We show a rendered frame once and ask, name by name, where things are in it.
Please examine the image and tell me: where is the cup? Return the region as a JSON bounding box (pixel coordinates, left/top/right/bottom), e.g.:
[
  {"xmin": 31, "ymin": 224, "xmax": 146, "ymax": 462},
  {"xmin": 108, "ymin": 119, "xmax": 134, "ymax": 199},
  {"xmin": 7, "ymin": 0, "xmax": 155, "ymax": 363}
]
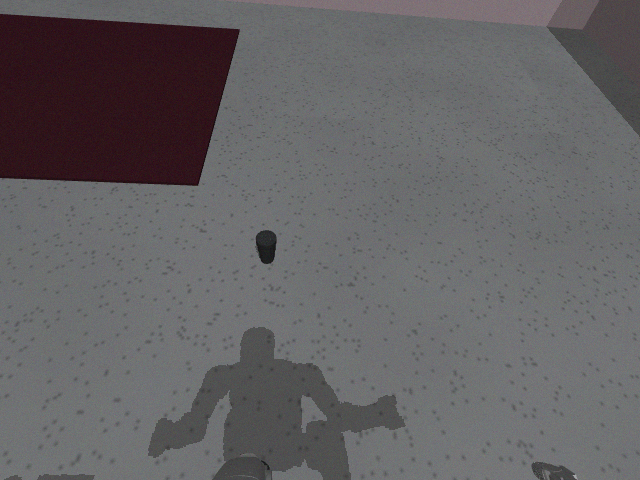
[{"xmin": 256, "ymin": 230, "xmax": 277, "ymax": 264}]

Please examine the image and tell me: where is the right robot hand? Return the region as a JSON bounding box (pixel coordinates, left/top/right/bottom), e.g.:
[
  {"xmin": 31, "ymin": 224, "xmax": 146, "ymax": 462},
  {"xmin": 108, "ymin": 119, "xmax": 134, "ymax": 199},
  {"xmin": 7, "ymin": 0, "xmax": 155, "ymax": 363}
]
[{"xmin": 532, "ymin": 462, "xmax": 578, "ymax": 480}]

